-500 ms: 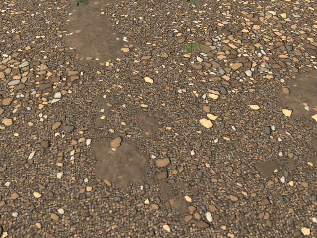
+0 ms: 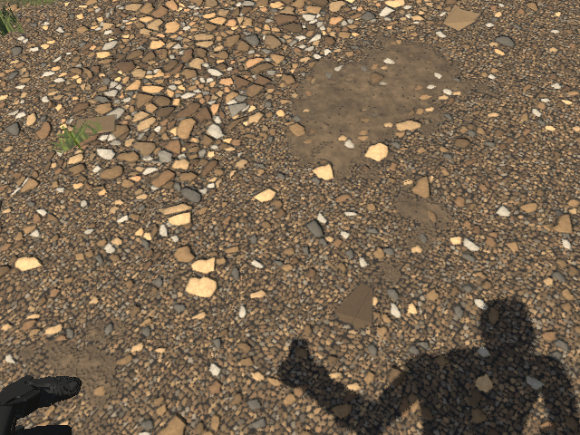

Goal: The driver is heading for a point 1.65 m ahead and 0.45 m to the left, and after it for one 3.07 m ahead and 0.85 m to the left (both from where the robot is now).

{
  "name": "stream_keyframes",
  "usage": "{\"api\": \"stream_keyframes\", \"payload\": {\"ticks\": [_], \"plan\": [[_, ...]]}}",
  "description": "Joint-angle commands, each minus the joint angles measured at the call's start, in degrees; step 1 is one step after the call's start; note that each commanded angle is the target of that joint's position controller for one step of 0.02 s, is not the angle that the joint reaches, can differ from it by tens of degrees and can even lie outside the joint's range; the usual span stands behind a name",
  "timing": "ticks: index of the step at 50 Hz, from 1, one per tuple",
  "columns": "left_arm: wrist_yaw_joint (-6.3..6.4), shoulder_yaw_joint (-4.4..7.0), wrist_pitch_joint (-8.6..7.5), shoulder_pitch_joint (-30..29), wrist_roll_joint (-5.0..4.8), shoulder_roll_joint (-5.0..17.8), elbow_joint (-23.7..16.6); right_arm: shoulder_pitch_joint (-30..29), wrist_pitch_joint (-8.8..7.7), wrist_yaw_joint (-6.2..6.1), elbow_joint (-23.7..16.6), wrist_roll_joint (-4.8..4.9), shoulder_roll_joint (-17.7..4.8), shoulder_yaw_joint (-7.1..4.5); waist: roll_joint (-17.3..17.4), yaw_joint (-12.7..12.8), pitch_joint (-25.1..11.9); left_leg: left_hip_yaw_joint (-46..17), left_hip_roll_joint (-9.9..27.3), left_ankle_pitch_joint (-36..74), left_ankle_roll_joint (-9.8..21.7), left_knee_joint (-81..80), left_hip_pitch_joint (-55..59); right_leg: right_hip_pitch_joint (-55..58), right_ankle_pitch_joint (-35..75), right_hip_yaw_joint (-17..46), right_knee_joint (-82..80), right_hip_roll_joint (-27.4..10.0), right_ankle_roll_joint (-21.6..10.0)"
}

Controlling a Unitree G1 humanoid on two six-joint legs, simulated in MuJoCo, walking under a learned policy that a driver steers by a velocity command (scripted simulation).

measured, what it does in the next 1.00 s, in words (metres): walks ahead, turning left: right foot, then left foot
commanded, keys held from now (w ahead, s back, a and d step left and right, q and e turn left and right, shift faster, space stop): q+shift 0.60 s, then shift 0.06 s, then e+shift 0.34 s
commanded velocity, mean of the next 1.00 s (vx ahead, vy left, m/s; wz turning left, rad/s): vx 0.06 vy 0.00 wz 0.33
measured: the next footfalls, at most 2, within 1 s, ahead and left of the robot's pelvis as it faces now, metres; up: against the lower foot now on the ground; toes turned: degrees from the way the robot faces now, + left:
right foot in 0.02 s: +0.17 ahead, -0.10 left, +0.00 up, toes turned +0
left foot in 0.44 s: +0.14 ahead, +0.16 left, +0.00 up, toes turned +20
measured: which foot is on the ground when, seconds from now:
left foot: down 0.00-0.04, up 0.06-0.42, down 0.44-0.92, up 0.94-1.00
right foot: up 0.00-0.00, down 0.02-0.44, up 0.46-0.84, down 0.86-1.00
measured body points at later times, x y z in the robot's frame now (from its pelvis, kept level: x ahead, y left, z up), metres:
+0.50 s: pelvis +0.11 +0.05 +0.00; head +0.14 +0.08 +0.44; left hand +0.18 +0.36 -0.11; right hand +0.33 -0.18 -0.09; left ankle +0.10 +0.14 -0.73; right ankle +0.12 -0.10 -0.69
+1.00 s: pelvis +0.15 +0.05 +0.00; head +0.18 +0.05 +0.45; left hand +0.13 +0.35 -0.10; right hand +0.43 -0.10 -0.09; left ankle +0.08 +0.14 -0.70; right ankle +0.22 -0.06 -0.73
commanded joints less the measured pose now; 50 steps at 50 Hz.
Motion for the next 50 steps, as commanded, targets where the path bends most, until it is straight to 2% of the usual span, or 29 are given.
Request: {"api": "stream_keyframes", "payload": {"ticks": [1, 2, 3, 4, 5, 6, 7, 9, 12, 15, 20, 21, 22, 23, 24, 25, 26, 27, 28, 33, 36, 39, 42, 44, 45, 46, 47, 49, 50], "plan": [[-0.15, -0.6, 0.08, 16.45, 1.46, -1.89, 3.01, -7.79, -2.76, 1.19, -3.92, 0.22, -1.55, 1.2, -1.52, 11.52, -11.1, -2.25, 3.28, 22.44, 7.79, 2.69, -12.91, 36.88, 16.84, -0.67, -11.2, 2.2, -3.38], [0.75, -0.28, -0.52, 17.73, 3.08, 2.47, 2.21, -5.42, -2.72, 1.88, -4.42, -2.02, 1.54, 2.71, -12.32, 11.41, -13.97, -0.02, -0.99, -2.37, 4.05, 18.07, -17.74, 43.07, 40.83, 8.96, -11.56, -9.26, -6.34], [1.31, -1.27, -0.78, 14.72, 5.25, 4.14, -0.93, 3.17, -2.03, 2.0, -3.67, -1.72, 2.99, 3.62, -23.67, 7.82, -22.6, -8.59, -4.35, -24.65, 1.62, 33.61, -18.48, 43.11, 52.39, 24.96, -14.46, -26.12, -16.85], [0.7, -0.8, -0.74, 12.98, 4.09, 3.79, -0.34, 3.43, -0.59, 1.51, -2.19, 0.11, -4.2, 1.83, -17.85, 9.39, -22.37, -11.29, -3.37, -22.83, 1.54, 39.67, -17.97, 37.08, 38.99, 22.4, -16.0, -23.06, -17.55], [0.33, -0.66, -1.01, 11.24, 2.63, 4.63, 0.65, 1.45, 0.28, 1.16, -2.92, 0.67, -6.72, 1.07, -15.69, 8.38, -16.17, -9.51, -2.85, -21.27, 2.23, 41.55, -23.2, 34.96, 30.48, 18.68, -16.81, -20.04, -15.31], [0.44, -0.95, -1.07, 8.66, 1.93, 3.93, 1.2, 0.62, 1.22, 0.22, -2.52, 0.25, -6.32, 0.94, -12.03, 7.24, -13.15, -8.16, -1.74, -17.66, 2.22, 41.39, -25.35, 32.5, 25.27, 15.97, -17.77, -18.12, -13.13], [0.74, -1.36, -1.0, 6.26, 1.7, 2.91, 1.2, 0.85, 2.18, -0.56, -2.14, -0.31, -6.44, 0.72, -11.15, 6.15, -10.89, -7.29, -1.24, -14.74, 1.5, 41.64, -24.58, 28.87, 25.29, 12.97, -18.73, -17.11, -12.41], [1.82, -1.29, -1.04, 3.87, 2.26, 2.31, 1.3, 3.27, 3.47, -1.04, -1.84, -0.39, -5.3, 0.45, -9.92, 4.02, -10.48, -5.19, -1.69, -10.16, 0.26, 44.81, -21.35, 24.3, 27.29, 8.28, -20.7, -16.86, -12.82], [3.55, -1.33, -1.09, 1.89, 1.84, 0.13, 2.02, 1.11, 4.24, -1.2, -3.99, -0.41, -1.71, 1.0, -7.68, 3.45, -9.5, -4.23, -0.01, -6.12, 0.04, 38.13, -22.74, 24.94, 23.13, 3.53, -22.64, -17.58, -12.52], [4.6, -0.71, -0.42, 0.48, 1.43, 0.46, 2.68, -2.03, 4.66, 0.0, -6.59, -0.54, 0.29, 1.76, -8.12, 3.81, -10.2, -2.68, 0.92, -1.32, 1.28, 26.33, -16.97, 24.18, 19.38, -1.15, -22.79, -17.85, -11.45], [3.69, 0.45, 0.02, -0.11, -0.78, 1.18, 4.48, -0.68, 5.77, 2.54, -8.28, -0.68, -1.63, 0.63, -8.16, 2.13, -9.56, 2.13, -1.54, 5.06, 6.25, 10.03, -7.08, 24.37, 13.44, -6.39, -17.03, -18.74, -6.69], [3.46, 0.34, 0.08, 1.27, -1.16, -0.25, 5.34, 0.98, 5.82, 2.31, -7.71, -1.01, -2.46, 0.0, -5.53, 1.72, -8.99, 2.08, -3.22, 8.56, 8.14, 5.75, -3.14, 22.45, 8.13, -8.49, -12.07, -16.48, -3.71], [2.98, 0.28, 0.39, 5.04, -0.3, -1.95, 6.67, 2.96, 5.57, 1.61, -7.45, -1.49, -6.17, -1.33, 4.45, 2.14, -6.48, -4.97, -1.01, 25.1, 11.22, -0.59, 1.47, 16.44, -2.66, -12.43, -0.87, -11.24, 0.55], [2.73, -0.36, 0.72, 3.99, 2.3, -3.68, 3.7, 3.31, 5.03, 0.65, -9.33, -1.98, -14.61, -3.17, 23.16, 3.92, -3.93, -28.87, 12.24, 43.88, 21.07, -3.61, 8.97, -2.98, -28.7, -13.26, 18.15, -1.38, 6.61], [2.81, -0.27, 0.52, -1.32, 2.39, -2.09, 1.93, 5.14, 3.49, 1.44, -10.27, -3.62, -13.82, -2.59, 16.45, 0.27, -11.28, -36.11, 15.51, 38.31, 27.93, -6.47, 10.79, -7.48, -31.62, -0.34, 27.97, 2.54, 5.9], [2.98, 0.06, 0.39, -3.51, 0.91, -1.14, 1.44, 3.41, 2.28, 1.89, -10.19, -3.54, -12.94, -2.46, 10.02, 0.58, -10.52, -32.39, 13.48, 32.27, 26.02, -7.44, 10.8, -9.26, -27.0, 2.77, 30.0, 2.03, 4.15], [3.42, 0.27, 0.13, -2.95, 0.54, -1.01, 2.12, 0.1, 1.75, 1.52, -10.56, -1.94, -11.37, -2.26, 6.01, 2.6, -8.91, -29.12, 10.33, 28.41, 22.67, -6.83, 9.94, -10.06, -21.47, 4.28, 28.22, 1.17, 3.09], [3.94, 0.58, 0.08, -2.03, 0.99, -0.24, 3.07, -3.31, 2.22, 0.89, -11.33, -0.36, -8.81, -1.51, 3.63, 4.04, -8.33, -26.51, 8.68, 26.81, 20.04, -6.17, 8.81, -9.86, -17.51, 4.95, 25.76, 0.27, 2.94], [4.07, 0.78, -0.01, -1.52, 1.25, 0.08, 3.33, -5.46, 2.88, 0.16, -12.36, 0.08, -7.59, -1.05, 4.49, 5.06, -8.86, -25.02, 7.43, 27.0, 18.87, -5.9, 6.34, -7.01, -14.92, 5.4, 23.65, 0.36, 3.03], [3.1, -0.24, -0.07, -0.15, 0.65, -2.21, 5.46, -5.34, 4.37, -1.55, -13.57, -0.89, -7.42, -0.81, 3.81, 4.56, -12.12, -22.78, 5.06, 29.44, 17.86, -3.93, 6.67, -1.05, -8.77, 4.73, 11.96, 2.58, 5.21], [2.47, -0.8, 0.7, 1.56, 0.45, -2.26, 6.86, -6.47, 4.5, -1.3, -13.33, -1.99, -5.13, 0.57, 5.26, 3.96, -12.42, -20.38, 5.51, 27.57, 17.94, -3.85, 3.4, 5.57, -7.95, 3.18, 8.15, 0.31, 5.66], [1.6, -1.56, 0.93, 3.09, 0.29, -3.25, 7.69, -7.81, 3.83, 0.11, -11.35, -3.45, -0.32, 3.02, 5.94, 3.95, -10.76, -17.88, 5.09, 22.45, 17.82, -4.84, -2.1, 15.45, -7.58, 1.95, 1.02, -1.76, 4.75], [1.09, -0.86, 0.56, 3.02, -0.25, -0.06, 6.72, -9.06, 3.35, 0.68, -9.71, -3.14, -4.39, 2.28, 6.58, 4.58, -5.2, -17.14, 4.61, 16.83, 16.91, -3.87, -3.12, 18.2, -3.75, -1.21, -9.12, 0.36, 2.64], [0.97, -0.13, 0.21, 2.65, 0.0, 3.62, 5.39, -6.76, 3.24, -0.09, -8.85, -2.59, -6.5, 1.37, 2.85, 3.44, -4.12, -16.06, 2.33, 12.85, 13.77, -0.26, 0.13, 17.33, 10.77, 3.08, -13.11, -1.43, -0.03], [1.09, 0.72, 0.05, 2.86, -0.17, 6.61, 5.12, -4.98, 3.02, -0.51, -9.46, -3.38, -5.89, 1.24, -3.39, 0.98, -5.11, -12.15, -2.36, 8.29, 11.37, 3.93, -0.54, 18.0, 21.18, 8.46, -12.4, -4.23, -2.57], [1.14, 1.35, 0.02, 4.14, -0.91, 7.05, 5.6, -7.07, 3.1, -0.89, -10.25, -3.83, -4.21, 1.46, -9.54, 1.58, -5.28, -5.24, -7.68, 4.88, 8.09, 9.24, -1.29, 16.13, 18.43, 15.09, -16.21, -7.11, -6.62], [1.24, 1.5, -0.04, 5.92, -0.64, 6.72, 5.46, -10.99, 3.26, -1.21, -11.23, -3.47, -3.4, 1.42, -13.1, 3.7, -4.02, -2.97, -10.68, 0.01, 5.97, 14.39, -5.77, 17.6, 16.94, 23.22, -20.0, -10.4, -10.49], [1.74, 1.31, -0.75, 10.93, 0.65, 5.5, 5.78, -14.88, 3.55, -1.24, -12.85, -2.36, -1.55, 1.41, -16.0, 7.56, -5.83, -7.17, -12.71, -19.38, 4.92, 28.08, -16.61, 26.66, 20.85, 33.09, -23.45, -15.4, -16.11], [2.0, 1.66, -1.25, 10.82, 0.57, 6.14, 5.59, -14.15, 3.51, -0.95, -13.05, -1.91, -1.4, 1.15, -13.01, 6.84, -7.24, -9.85, -11.47, -20.56, 4.64, 33.71, -19.25, 29.42, 22.04, 32.62, -22.26, -15.2, -15.93]]}}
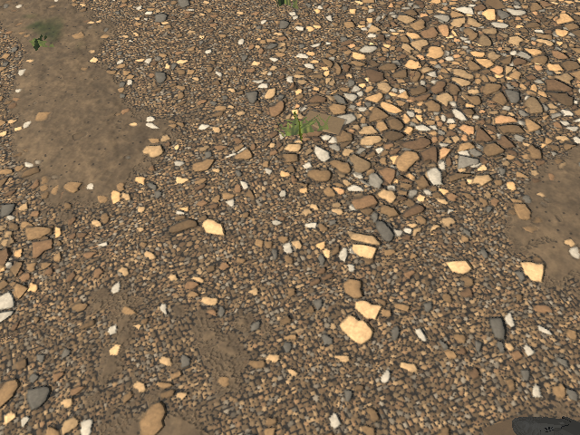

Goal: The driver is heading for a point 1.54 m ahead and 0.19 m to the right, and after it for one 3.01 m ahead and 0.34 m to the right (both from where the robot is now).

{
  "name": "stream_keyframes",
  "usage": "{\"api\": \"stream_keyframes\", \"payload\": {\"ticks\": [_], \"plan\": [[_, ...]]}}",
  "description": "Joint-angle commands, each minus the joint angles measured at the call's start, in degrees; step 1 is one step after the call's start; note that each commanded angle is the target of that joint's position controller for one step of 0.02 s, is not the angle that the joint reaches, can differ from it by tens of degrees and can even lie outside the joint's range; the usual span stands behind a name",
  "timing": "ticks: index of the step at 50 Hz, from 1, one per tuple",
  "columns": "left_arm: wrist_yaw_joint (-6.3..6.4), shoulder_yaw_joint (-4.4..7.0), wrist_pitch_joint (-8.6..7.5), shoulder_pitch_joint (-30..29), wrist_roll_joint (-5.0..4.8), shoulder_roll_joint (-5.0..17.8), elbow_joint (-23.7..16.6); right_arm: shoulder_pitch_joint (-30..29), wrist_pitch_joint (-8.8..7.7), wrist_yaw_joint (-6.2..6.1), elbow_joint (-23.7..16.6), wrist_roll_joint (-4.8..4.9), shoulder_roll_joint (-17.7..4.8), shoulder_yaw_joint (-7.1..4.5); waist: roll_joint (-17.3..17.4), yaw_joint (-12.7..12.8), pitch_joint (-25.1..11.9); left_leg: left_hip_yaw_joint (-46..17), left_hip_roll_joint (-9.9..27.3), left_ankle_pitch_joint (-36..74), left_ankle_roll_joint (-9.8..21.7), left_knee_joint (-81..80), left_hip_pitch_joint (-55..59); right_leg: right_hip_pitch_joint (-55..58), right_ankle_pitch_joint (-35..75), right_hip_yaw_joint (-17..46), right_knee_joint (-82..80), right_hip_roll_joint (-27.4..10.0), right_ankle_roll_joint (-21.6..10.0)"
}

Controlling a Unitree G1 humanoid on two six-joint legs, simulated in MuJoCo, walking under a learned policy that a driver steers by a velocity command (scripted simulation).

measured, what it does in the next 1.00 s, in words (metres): steps on the spot: left foot, then right foot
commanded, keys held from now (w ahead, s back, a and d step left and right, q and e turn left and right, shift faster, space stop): e+shift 0.32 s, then shift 0.08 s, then q+shift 0.60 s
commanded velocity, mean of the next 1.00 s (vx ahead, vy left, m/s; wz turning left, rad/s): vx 0.00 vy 0.00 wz -0.06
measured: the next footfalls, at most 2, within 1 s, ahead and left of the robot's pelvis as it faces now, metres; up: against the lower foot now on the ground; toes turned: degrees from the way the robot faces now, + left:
left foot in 0.20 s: +0.05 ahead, +0.12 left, +0.00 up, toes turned -17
right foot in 0.60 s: -0.03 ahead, -0.14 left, +0.00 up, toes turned -17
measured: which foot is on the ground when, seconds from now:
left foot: up 0.00-0.18, down 0.20-0.62, up 0.64-0.92, down 0.94-1.00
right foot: down 0.00-0.20, up 0.22-0.58, down 0.60-0.94, up 0.96-1.00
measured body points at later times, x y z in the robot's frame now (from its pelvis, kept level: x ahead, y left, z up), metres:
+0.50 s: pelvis -0.01 +0.03 +0.01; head +0.04 +0.03 +0.46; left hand +0.26 +0.22 -0.09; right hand +0.01 -0.27 -0.09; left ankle +0.01 +0.13 -0.73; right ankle -0.06 -0.14 -0.68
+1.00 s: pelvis -0.01 +0.04 -0.01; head +0.04 +0.06 +0.43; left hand +0.17 +0.31 -0.12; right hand +0.12 -0.27 -0.09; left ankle +0.01 +0.12 -0.73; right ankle -0.07 -0.12 -0.70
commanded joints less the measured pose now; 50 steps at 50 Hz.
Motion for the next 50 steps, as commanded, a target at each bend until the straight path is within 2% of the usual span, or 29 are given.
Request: {"api": "stream_keyframes", "payload": {"ticks": [1, 3, 5, 9, 10, 11, 12, 13, 14, 15, 17, 21, 24, 26, 28, 29, 30, 31, 32, 33, 36, 39, 41, 44, 46, 47, 48, 49, 50], "plan": [[1.09, 3.45, -1.69, -0.86, -0.38, 11.99, -4.87, -1.28, -0.9, -0.09, -5.45, 1.06, -5.19, -2.63, -10.28, -2.05, -7.96, -4.19, 0.7, -7.29, -1.38, 13.71, -11.62, 15.27, 28.31, 25.1, -11.58, -15.78, -15.09], [2.0, 3.68, 0.04, -3.35, -2.09, 10.59, -5.93, -2.41, -1.65, 0.28, -5.38, 1.32, -3.85, -2.38, -8.97, -2.25, -8.6, -2.98, 1.2, -2.22, -2.42, 2.2, -9.82, 15.92, 24.77, 21.54, -10.89, -11.39, -11.04], [2.51, 4.2, 2.11, -4.09, -1.8, 10.74, -7.19, -1.44, -2.25, 1.23, -4.68, 1.91, -2.47, -2.16, -10.62, -2.12, -10.0, -1.28, -0.53, 2.42, -3.15, -5.9, -3.58, 13.67, 23.97, 21.39, -10.53, -9.01, -10.03], [2.14, 4.08, 2.88, -6.6, -2.79, 9.57, -9.65, 8.22, -2.26, 1.67, -0.86, 2.08, -5.82, -3.99, -10.94, -5.69, -10.24, -0.16, 1.33, 16.9, -1.72, -27.56, 14.35, 2.79, 9.56, 21.92, -8.44, -4.44, -6.03], [1.95, 3.26, 2.94, -2.88, -2.09, 6.26, -9.27, 9.05, -1.75, 1.1, -1.07, 1.26, -9.73, -4.97, -1.7, -3.66, -10.78, -10.78, 12.91, 16.63, 2.32, -30.16, 21.82, -6.33, -8.05, 15.97, 1.93, 0.97, -2.73], [1.8, 3.4, 2.12, -0.64, -1.66, 5.93, -10.53, 5.73, -1.43, 1.37, -2.39, -1.75, -14.08, -5.44, 13.59, -1.02, -8.48, -27.11, 26.11, 22.76, 10.78, -31.92, 18.13, -17.06, -19.97, 7.87, 14.12, 7.23, 0.09], [1.62, 4.61, 1.41, -0.08, -0.85, 10.62, -10.06, 2.41, -2.11, 1.31, -3.92, -2.67, -11.93, -4.99, 10.59, -0.11, -5.85, -27.44, 29.8, 24.77, 14.14, -33.0, 14.42, -18.37, -18.33, 6.76, 25.06, 0.94, 1.8], [1.58, 5.51, 1.72, -0.1, -1.1, 13.35, -8.57, -1.19, -2.51, 0.9, -4.85, -2.12, -8.23, -3.9, 5.35, 0.67, -3.95, -19.79, 25.88, 24.69, 12.52, -31.75, 11.92, -17.4, -14.03, 5.33, 29.54, -0.37, 2.47], [1.77, 5.52, 2.42, 1.1, -1.03, 12.4, -7.19, -3.06, -2.65, 0.45, -5.35, -1.19, -6.8, -3.45, 2.83, 1.09, -3.16, -13.45, 21.3, 23.23, 10.11, -30.61, 11.82, -17.41, -10.01, 4.46, 31.9, -0.58, 3.05], [1.78, 5.21, 2.99, 1.86, -0.85, 10.99, -6.77, -3.46, -2.67, -0.04, -5.22, -0.27, -6.35, -3.25, 3.33, 0.78, -2.71, -9.31, 19.36, 25.08, 9.05, -29.7, 12.74, -18.72, -6.56, 3.77, 34.94, -1.15, 3.65], [1.28, 4.19, 3.08, -0.38, -0.95, 8.66, -8.34, -0.16, -2.54, -0.69, -4.25, -0.2, -6.42, -2.91, 4.39, -1.41, -2.46, -3.82, 17.9, 33.34, 10.37, -29.22, 13.02, -19.48, -3.86, 0.28, 37.43, -2.25, 5.16], [1.03, 2.12, 2.34, -6.61, -0.45, 5.6, -11.84, 7.8, -1.85, -0.41, -1.55, -0.28, -9.02, -3.47, 4.38, -5.63, -4.71, -4.53, 20.61, 42.0, 14.85, -27.97, 20.97, -19.61, -6.81, -0.07, 28.09, -2.59, 6.99], [1.16, 0.52, 2.22, -5.5, 0.88, 2.59, -10.89, 4.24, -2.25, 1.34, -1.08, 0.7, -8.04, -2.57, 5.2, -3.3, -6.44, -2.17, 18.83, 42.15, 14.33, -26.83, 16.19, -6.52, -8.78, -0.91, 13.56, -3.15, 5.8], [1.3, 0.6, 2.1, -5.14, 0.95, 3.22, -9.56, 4.8, -2.68, 2.51, 0.1, 1.68, -8.33, -2.38, 7.91, -3.42, -5.26, -2.46, 16.53, 41.7, 13.26, -25.91, 12.83, 1.52, -5.73, -4.95, 2.76, -1.08, 5.64], [1.37, 1.47, 1.77, -3.72, 0.29, 5.67, -8.72, 6.02, -2.38, 2.7, 0.98, 3.28, -12.08, -3.39, 8.75, -2.18, -3.52, -4.9, 16.1, 44.11, 11.77, -22.74, 11.64, 7.03, 4.79, -6.84, -11.02, 1.53, 3.56], [1.58, 2.08, 1.57, -2.94, 0.03, 8.1, -8.7, 7.59, -2.62, 2.57, 1.31, 3.7, -12.7, -3.57, 7.72, -2.3, -4.47, -6.45, 15.83, 41.89, 9.63, -21.53, 9.22, 12.42, 10.06, -4.26, -14.13, -0.19, 1.52], [2.22, 2.81, 1.62, -0.22, 0.26, 11.13, -8.73, 7.64, -3.13, 2.61, 0.57, 2.73, -11.02, -2.94, 3.22, -2.11, -8.4, -5.83, 14.01, 33.66, 6.38, -18.05, 4.31, 20.97, 23.02, 0.23, -11.21, -6.64, -0.95], [3.12, 3.71, 2.45, 1.48, 1.51, 14.65, -8.58, 9.05, -3.83, 3.07, -0.28, 1.58, -6.82, -1.75, -8.98, -3.09, -12.15, -0.73, 8.49, 14.78, 2.49, -9.56, -6.97, 31.08, 43.12, 6.23, -5.07, -17.08, -6.93], [2.88, 3.8, 2.87, 0.61, 1.38, 12.76, -8.02, 8.18, -3.57, 2.84, -0.56, 2.59, -6.63, -1.71, -17.06, -1.07, -12.96, 5.47, 4.96, -5.73, -0.59, -0.82, -11.73, 26.64, 39.74, 10.36, -8.59, -23.46, -14.21], [2.62, 2.91, 2.3, -0.49, 2.18, 9.82, -9.35, 6.88, -2.66, 2.42, -0.2, 3.16, -10.22, -3.09, -13.9, 0.54, -10.71, 3.65, 6.2, -10.58, -2.42, 12.93, -13.58, 22.78, 37.79, 10.79, -11.04, -24.26, -16.79], [2.64, 1.99, 0.62, -9.71, 0.76, 6.45, -9.63, 10.54, 1.3, 1.07, 0.63, 2.68, -8.42, -3.77, -12.11, -4.34, -4.76, 2.76, 8.9, -2.25, -5.06, 19.52, -13.88, 13.45, 29.18, -0.13, -13.54, -18.71, -12.07], [2.88, 2.28, 0.19, -10.91, 1.01, 6.44, -9.0, 8.78, 2.38, 1.32, -1.96, 2.37, -6.36, -3.23, -11.34, -4.24, -4.06, 4.85, 10.15, 4.5, -5.74, 13.87, -11.3, 11.09, 24.51, -5.65, -14.13, -17.78, -11.13], [2.8, 2.75, 0.09, -10.54, 0.67, 7.47, -8.67, 6.67, 2.35, 2.37, -4.06, 2.29, -5.37, -2.7, -10.94, -3.04, -4.88, 5.95, 10.9, 6.21, -4.42, 5.93, -8.12, 11.77, 23.7, -7.79, -13.17, -18.56, -10.56], [1.75, 3.75, -0.21, -9.0, -0.22, 10.19, -7.99, 7.63, 2.85, 3.61, -5.77, 2.44, -7.22, -3.48, -10.31, -2.92, -6.24, 8.82, 9.85, 6.48, -1.92, -0.91, -3.38, 12.76, 24.27, -8.68, -10.38, -21.39, -9.69], [1.0, 3.84, -0.37, -9.77, -1.3, 9.9, -7.68, 10.88, 3.37, 3.69, -5.4, 2.61, -7.86, -4.39, -8.79, -5.09, -6.45, 11.05, 7.72, 11.81, 0.59, -9.2, 3.03, 10.44, 19.55, -11.45, -5.03, -20.95, -6.3], [0.52, 3.59, -0.43, -7.15, -1.36, 8.14, -6.47, 13.62, 3.28, 2.95, -4.6, 2.33, -9.57, -5.41, -4.64, -5.82, -6.63, 9.35, 6.01, 17.31, 2.74, -14.4, 9.11, 6.74, 12.95, -14.23, 1.8, -17.9, -3.18], [0.2, 3.03, -0.36, -5.85, 0.2, 5.78, -6.86, 16.63, 2.77, 1.69, -4.9, 2.26, -16.46, -7.55, 10.54, -6.26, -5.59, -6.03, 14.0, 39.87, 7.78, -21.39, 18.06, -5.96, -2.89, -19.13, 19.03, -10.88, 2.1], [0.67, 1.72, -0.58, -11.92, 1.76, 3.19, -12.12, 16.57, 1.04, 1.94, -6.77, 0.28, -22.54, -8.13, 21.75, -5.99, -8.68, -32.14, 26.54, 46.77, 21.04, -25.8, 20.93, -21.34, -26.6, -10.82, 33.77, -0.69, 5.03], [1.18, 2.43, -0.57, -15.06, 1.42, 6.35, -11.76, 16.72, -0.82, 2.79, -6.86, -0.59, -18.99, -7.18, 10.39, -9.04, -12.25, -29.97, 27.1, 38.71, 22.3, -27.86, 21.91, -23.08, -25.31, -2.32, 40.53, -1.47, 3.87]]}}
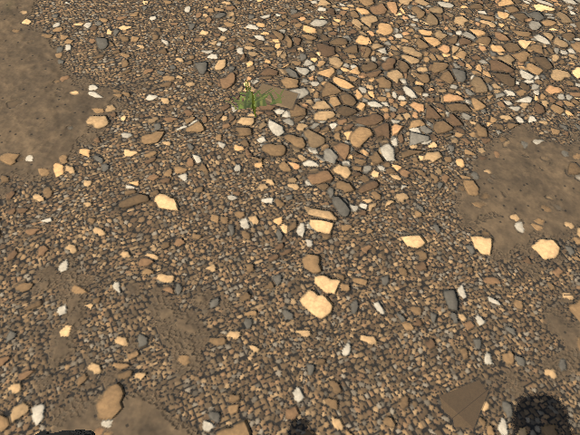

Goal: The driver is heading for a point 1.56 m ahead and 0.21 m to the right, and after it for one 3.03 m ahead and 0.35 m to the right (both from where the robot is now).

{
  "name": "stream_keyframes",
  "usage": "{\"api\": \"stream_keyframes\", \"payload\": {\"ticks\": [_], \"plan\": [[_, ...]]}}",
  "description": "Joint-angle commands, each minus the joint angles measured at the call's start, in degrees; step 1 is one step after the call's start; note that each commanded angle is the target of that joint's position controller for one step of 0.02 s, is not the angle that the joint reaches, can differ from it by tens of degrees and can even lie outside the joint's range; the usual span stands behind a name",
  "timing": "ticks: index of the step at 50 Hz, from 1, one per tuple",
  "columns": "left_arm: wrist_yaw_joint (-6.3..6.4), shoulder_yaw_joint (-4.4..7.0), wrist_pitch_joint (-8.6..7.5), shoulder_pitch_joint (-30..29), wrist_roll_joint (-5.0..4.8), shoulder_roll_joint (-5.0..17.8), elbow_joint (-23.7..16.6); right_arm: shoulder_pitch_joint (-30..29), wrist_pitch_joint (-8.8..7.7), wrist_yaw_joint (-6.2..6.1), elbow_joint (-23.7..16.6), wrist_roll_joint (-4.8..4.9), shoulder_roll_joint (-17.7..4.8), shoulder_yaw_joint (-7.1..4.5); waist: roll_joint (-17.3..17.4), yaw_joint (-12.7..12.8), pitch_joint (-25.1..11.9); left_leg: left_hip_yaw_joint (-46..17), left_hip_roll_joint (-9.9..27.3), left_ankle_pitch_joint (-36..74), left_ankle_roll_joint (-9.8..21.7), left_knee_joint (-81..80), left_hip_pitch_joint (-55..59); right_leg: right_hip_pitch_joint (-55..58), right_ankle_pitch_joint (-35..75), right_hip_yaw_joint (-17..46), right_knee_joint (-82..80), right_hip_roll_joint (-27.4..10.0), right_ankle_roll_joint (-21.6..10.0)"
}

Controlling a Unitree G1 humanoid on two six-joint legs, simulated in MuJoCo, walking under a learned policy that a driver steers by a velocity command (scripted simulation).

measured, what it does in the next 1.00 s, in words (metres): walks ahead, turning right: right foot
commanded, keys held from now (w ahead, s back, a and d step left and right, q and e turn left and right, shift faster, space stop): q+shift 0.04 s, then shift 0.06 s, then e+shift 0.64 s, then shift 0.06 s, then q+shift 0.08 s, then w+q+shift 0.12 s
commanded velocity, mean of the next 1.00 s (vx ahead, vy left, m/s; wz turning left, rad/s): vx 0.03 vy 0.00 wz -0.25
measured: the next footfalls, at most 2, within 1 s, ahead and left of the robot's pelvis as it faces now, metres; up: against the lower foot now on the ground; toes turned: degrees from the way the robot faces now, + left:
right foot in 0.54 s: +0.05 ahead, -0.13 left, +0.00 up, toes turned -9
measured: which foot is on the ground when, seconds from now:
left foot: down 0.00-0.54, up 0.56-1.00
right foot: up 0.00-0.52, down 0.54-1.00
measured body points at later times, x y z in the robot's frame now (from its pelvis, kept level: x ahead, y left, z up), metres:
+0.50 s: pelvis +0.03 -0.02 +0.01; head +0.07 -0.03 +0.46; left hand +0.15 +0.27 -0.09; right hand +0.22 -0.28 -0.09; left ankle +0.02 +0.09 -0.72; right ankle +0.01 -0.13 -0.70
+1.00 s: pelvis +0.09 -0.06 +0.02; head +0.09 -0.08 +0.47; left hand +0.34 +0.13 -0.05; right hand +0.12 -0.37 -0.09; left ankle +0.16 +0.07 -0.68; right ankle +0.01 -0.13 -0.72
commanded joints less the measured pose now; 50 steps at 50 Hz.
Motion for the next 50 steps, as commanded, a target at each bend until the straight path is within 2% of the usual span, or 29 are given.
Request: {"api": "stream_keyframes", "payload": {"ticks": [1, 2, 3, 5, 8, 10, 11, 13, 15, 16, 18, 20, 24, 26, 27, 28, 29, 30, 31, 32, 33, 34, 37, 40, 44, 45, 47, 48, 50], "plan": [[0.68, 0.83, -1.46, -7.42, -0.15, 5.0, -8.05, 7.07, -4.02, -0.12, -3.12, -1.42, -13.94, -3.44, 11.72, -3.37, -11.55, -33.04, 18.7, 24.94, 16.22, -21.9, 21.66, -22.15, -4.95, 10.66, 22.58, 6.15, -1.97], [1.21, 1.08, -1.55, -5.7, -0.11, 5.28, -6.74, 3.97, -4.16, -0.67, -3.11, 0.01, -12.2, -3.05, 7.26, -1.28, -9.21, -29.17, 15.58, 19.78, 12.8, -21.63, 19.75, -22.06, 0.65, 11.51, 19.89, 4.79, -2.76], [1.6, 1.57, -1.33, -3.91, 0.27, 6.88, -5.77, -0.18, -3.58, -1.37, -3.8, 1.07, -9.94, -2.05, 6.85, 0.62, -8.13, -25.55, 14.28, 19.59, 10.42, -21.04, 17.72, -21.13, 5.31, 11.39, 17.14, 3.83, -2.65], [1.1, 1.52, -0.99, -0.81, 0.26, 6.18, -3.65, -2.84, -2.7, -2.54, -4.95, 0.25, -7.87, -0.82, 8.19, 1.83, -10.0, -20.89, 11.57, 24.96, 9.38, -20.62, 14.43, -15.26, 10.7, 9.67, 17.44, 5.11, -1.35], [0.63, 0.53, -0.2, 2.97, -0.46, 4.16, -0.75, -3.2, -2.9, -2.95, -4.02, -0.87, -4.81, 0.97, 7.13, 1.76, -11.7, -14.95, 10.58, 29.29, 9.28, -20.44, 15.02, -10.76, 14.16, 7.97, 12.89, 4.56, 0.67], [0.28, -0.52, 0.18, 3.95, -0.39, 2.19, 0.17, -4.07, -3.16, -2.77, -2.49, -1.63, -1.43, 2.5, 7.76, 1.79, -11.08, -11.57, 9.4, 24.47, 8.35, -21.09, 13.82, -5.94, 15.94, 8.06, 4.45, 2.52, 1.33], [-0.02, -0.96, 0.28, 3.96, -0.42, 1.68, 0.43, -4.46, -3.26, -2.56, -1.75, -2.13, -0.84, 2.85, 8.74, 1.3, -10.02, -10.43, 9.09, 20.39, 8.03, -21.88, 12.45, -3.14, 16.4, 7.79, 0.16, 1.91, 1.38], [-0.33, -0.9, 0.4, 2.36, -0.71, 3.67, -0.38, -4.66, -3.4, -2.1, -0.41, -2.93, -3.16, 2.34, 10.13, -0.39, -6.33, -10.83, 10.23, 13.01, 8.66, -23.57, 9.88, -0.52, 14.91, 6.79, -4.59, 1.99, 0.93], [-0.35, -0.18, 0.47, 1.57, -1.44, 7.07, -1.69, -4.55, -3.02, -1.99, 0.44, -2.47, -6.62, 1.2, 10.35, -1.65, -2.87, -13.21, 12.83, 10.37, 10.2, -23.7, 11.09, -3.9, 10.11, 5.69, -4.65, 2.87, 0.35], [-0.37, 0.0, 0.39, 1.7, -1.72, 7.78, -2.2, -4.35, -2.72, -2.09, 0.83, -2.0, -7.54, 0.79, 9.77, -1.98, -2.01, -14.49, 14.44, 11.85, 10.97, -23.26, 12.81, -6.25, 7.86, 5.67, -3.85, 2.77, 0.06], [-0.6, -0.1, 0.25, 2.87, -1.87, 7.08, -2.71, -4.46, -2.32, -2.38, 1.29, -1.31, -7.26, 0.56, 8.17, -1.87, -2.38, -15.62, 17.13, 19.49, 11.95, -21.56, 16.87, -9.28, 4.81, 5.94, -2.4, 2.03, -0.33], [-1.01, -0.3, 0.29, 4.64, -1.83, 5.87, -2.87, -5.49, -1.99, -2.63, 1.33, -1.09, -6.52, 0.43, 7.42, -1.09, -4.25, -14.33, 18.46, 29.91, 12.22, -19.48, 20.03, -9.44, 2.97, 5.25, -1.79, 1.75, -0.48], [-1.99, -0.24, 0.79, 7.93, -2.35, 4.92, -3.2, -8.46, -1.44, -2.61, 0.73, -0.45, -6.33, -0.25, 7.81, 0.79, -7.59, -8.25, 17.82, 39.14, 9.76, -15.25, 21.89, -3.94, 5.75, 1.75, -8.65, 3.41, -1.95], [-2.4, 0.16, 0.87, 11.31, -2.29, 4.85, -2.89, -9.62, -1.27, -2.62, 1.0, 0.84, -6.25, -0.59, 7.84, 3.3, -8.66, -3.32, 15.72, 36.78, 5.85, -9.65, 19.66, 3.15, 15.43, -0.37, -19.96, 5.67, -4.22], [-1.77, 1.19, 0.73, 13.3, -1.79, 7.17, -2.78, -7.39, -1.67, -2.48, 1.98, 1.03, -5.2, -0.64, 3.42, 3.98, -8.73, 0.89, 11.9, 29.13, 1.21, -1.63, 14.59, 9.54, 27.29, 4.32, -26.81, 5.5, -6.95], [-0.65, 3.57, 0.33, 15.83, -1.35, 16.14, -4.04, -8.76, -2.31, -2.33, -0.4, -1.49, -2.74, -0.04, -12.89, 3.38, -9.68, 5.55, 3.66, 3.93, -5.33, 16.32, -3.35, 21.53, 54.61, 26.36, -28.65, -7.87, -14.25], [-1.3, 3.2, -0.77, 16.13, 0.66, 17.05, -5.55, -14.56, -2.9, -2.27, -3.12, -2.45, -1.6, 0.55, -15.84, 5.06, -12.83, -3.49, -4.78, -20.76, -7.16, 27.37, -14.74, 24.01, 65.17, 39.6, -29.14, -15.62, -25.41], [-1.72, 2.69, -1.78, 14.95, 1.03, 14.79, -6.08, -14.46, -3.25, -2.03, -2.65, -1.51, -3.56, 0.09, -7.03, 5.57, -13.72, -8.5, -2.74, -19.63, -6.72, 32.52, -16.92, 25.38, 61.05, 35.52, -29.51, -14.39, -25.74], [-1.41, 2.41, -2.24, 12.51, -0.03, 13.31, -5.93, -13.88, -3.56, -1.96, -1.97, -0.58, -4.13, -0.14, -3.57, 3.73, -11.15, -9.18, -1.61, -14.33, -6.13, 32.29, -18.21, 24.8, 57.01, 30.7, -28.95, -10.58, -22.51], [-0.9, 2.18, -1.86, 10.01, -1.4, 12.2, -6.23, -13.15, -3.74, -2.26, -1.11, -0.71, -4.31, -0.33, -0.72, 2.55, -9.69, -9.17, -0.76, -9.91, -6.25, 29.48, -19.29, 24.36, 53.79, 27.94, -28.68, -7.8, -19.7], [-0.21, 1.61, -1.22, 8.27, -2.39, 10.98, -6.73, -12.94, -3.63, -2.56, -0.89, -0.92, -5.02, -0.6, -1.42, 1.86, -9.22, -9.49, -0.12, -6.68, -6.68, 27.15, -18.42, 23.76, 53.38, 26.49, -28.83, -6.25, -18.27], [0.37, 1.34, -0.55, 7.99, -2.46, 10.69, -7.19, -12.49, -3.58, -2.33, -0.57, -0.67, -4.4, -0.48, -2.71, 1.49, -9.46, -9.19, -1.07, -4.36, -7.43, 26.91, -16.33, 22.51, 54.53, 25.88, -28.92, -4.73, -17.85], [1.05, 1.53, 0.36, 8.5, -1.86, 11.46, -7.86, -11.39, -3.71, -2.0, 0.42, -0.23, -3.36, -0.16, -2.6, 1.55, -9.99, -9.1, -3.03, -0.41, -8.81, 21.2, -14.98, 22.73, 53.58, 26.06, -28.8, -2.7, -17.36], [1.6, 1.02, 0.93, 8.21, -1.29, 11.02, -8.15, -10.76, -3.52, -2.17, 1.58, -0.06, -3.6, -0.09, -4.36, 2.24, -10.09, -8.09, -2.62, 2.16, -9.94, 15.66, -12.95, 21.65, 52.47, 25.23, -27.6, -2.46, -16.32], [1.45, -1.39, 1.03, 6.64, 0.54, 6.91, -7.42, -9.35, -3.25, -1.62, 3.0, 0.17, -2.97, 0.65, -6.06, 3.14, -9.74, -5.8, 0.87, 4.29, -9.68, 10.3, -5.74, 16.99, 51.51, 21.82, -27.14, -2.57, -15.63], [1.16, -2.22, 0.73, 7.75, 0.75, 5.15, -6.45, -8.62, -3.46, -1.13, 3.36, 0.17, -2.06, 1.24, -5.8, 3.7, -10.75, -5.05, 1.9, 5.66, -9.13, 7.3, -3.26, 16.21, 39.7, 21.59, -29.69, -2.46, -15.68], [0.08, -0.91, -0.18, 10.64, 0.54, 10.21, -5.29, -11.84, -4.27, -0.41, 1.87, 1.67, -4.31, 1.15, -8.4, 7.39, -4.75, -3.47, 2.01, 4.62, -6.94, 6.35, -8.51, 15.53, 4.45, 27.38, -37.13, -4.63, -17.45], [-0.25, -0.78, -0.99, 10.57, 0.78, 11.06, -4.84, -13.11, -4.95, -0.21, 1.15, 2.21, -5.51, 1.0, -9.13, 7.84, -0.86, -4.18, 2.45, 3.78, -5.56, 5.21, -12.21, 15.64, -4.12, 30.27, -39.66, -6.21, -17.78], [-0.4, -0.73, -2.71, 11.59, 0.64, 10.86, -3.52, -13.02, -6.64, 0.21, 0.75, 2.48, -6.13, 1.02, -7.9, 8.09, 2.19, -5.79, 3.12, 2.69, -3.23, 3.04, -18.1, 20.55, -5.1, 31.15, -41.36, -8.62, -17.67]]}}
Over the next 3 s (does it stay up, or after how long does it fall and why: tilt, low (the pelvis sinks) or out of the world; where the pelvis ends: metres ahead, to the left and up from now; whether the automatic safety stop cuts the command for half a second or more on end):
stays up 1.64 -0.33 0.01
